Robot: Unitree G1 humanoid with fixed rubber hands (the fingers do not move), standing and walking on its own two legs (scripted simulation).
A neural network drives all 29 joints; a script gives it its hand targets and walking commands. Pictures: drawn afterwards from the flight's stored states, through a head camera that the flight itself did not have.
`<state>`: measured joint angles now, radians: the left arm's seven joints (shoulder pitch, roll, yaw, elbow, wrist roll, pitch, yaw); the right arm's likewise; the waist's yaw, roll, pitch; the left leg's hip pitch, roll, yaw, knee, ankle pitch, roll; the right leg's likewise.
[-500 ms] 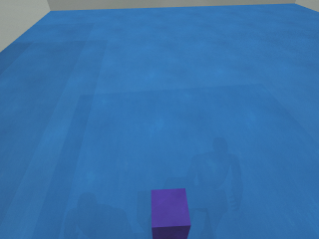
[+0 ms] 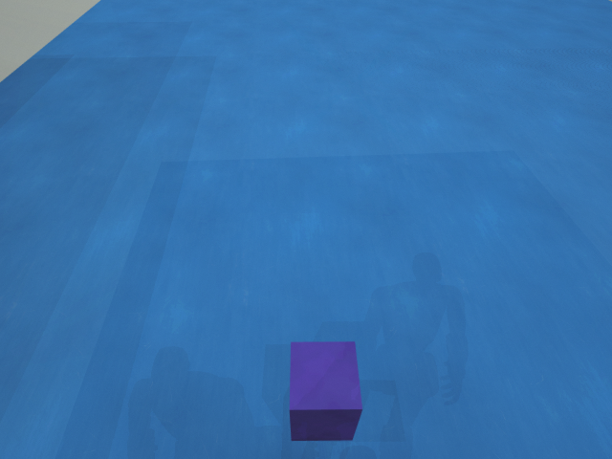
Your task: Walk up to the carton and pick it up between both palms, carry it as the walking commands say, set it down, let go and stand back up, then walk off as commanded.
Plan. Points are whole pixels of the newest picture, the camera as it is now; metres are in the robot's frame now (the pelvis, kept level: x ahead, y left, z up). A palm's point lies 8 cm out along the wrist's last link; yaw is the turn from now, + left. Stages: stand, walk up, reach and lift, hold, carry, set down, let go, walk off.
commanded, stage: stand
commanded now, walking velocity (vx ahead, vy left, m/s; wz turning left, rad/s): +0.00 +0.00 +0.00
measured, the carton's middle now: (322, 392) +0.45 -0.02 -0.63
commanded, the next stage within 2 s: walk off in 0.66 s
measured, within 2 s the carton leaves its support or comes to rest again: neither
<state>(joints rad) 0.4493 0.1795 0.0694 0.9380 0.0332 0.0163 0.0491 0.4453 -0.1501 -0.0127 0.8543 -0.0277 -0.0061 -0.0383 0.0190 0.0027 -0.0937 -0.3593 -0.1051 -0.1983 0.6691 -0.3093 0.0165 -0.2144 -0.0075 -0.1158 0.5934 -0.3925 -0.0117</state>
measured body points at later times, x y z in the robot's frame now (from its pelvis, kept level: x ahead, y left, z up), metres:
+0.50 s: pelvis -0.01 -0.02 +0.00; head -0.03 -0.01 +0.45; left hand -0.05 +0.21 -0.16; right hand +0.00 -0.23 -0.14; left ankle +0.02 +0.11 -0.72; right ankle -0.05 -0.11 -0.72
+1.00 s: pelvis -0.01 -0.02 +0.01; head -0.03 -0.02 +0.46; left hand -0.04 +0.19 -0.16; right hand -0.02 -0.23 -0.15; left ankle +0.02 +0.11 -0.72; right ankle -0.05 -0.11 -0.72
